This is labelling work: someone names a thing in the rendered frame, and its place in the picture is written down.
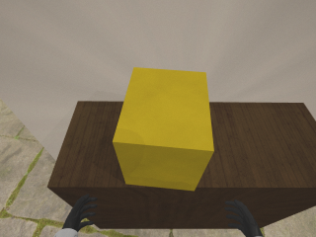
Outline pedestal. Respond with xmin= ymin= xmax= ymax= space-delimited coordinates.
xmin=47 ymin=101 xmax=316 ymax=229

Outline carton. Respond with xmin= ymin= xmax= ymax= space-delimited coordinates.
xmin=113 ymin=67 xmax=214 ymax=192

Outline robot right hand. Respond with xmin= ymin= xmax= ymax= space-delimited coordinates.
xmin=224 ymin=199 xmax=264 ymax=237

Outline robot left hand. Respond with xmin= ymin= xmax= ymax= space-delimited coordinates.
xmin=62 ymin=194 xmax=97 ymax=232

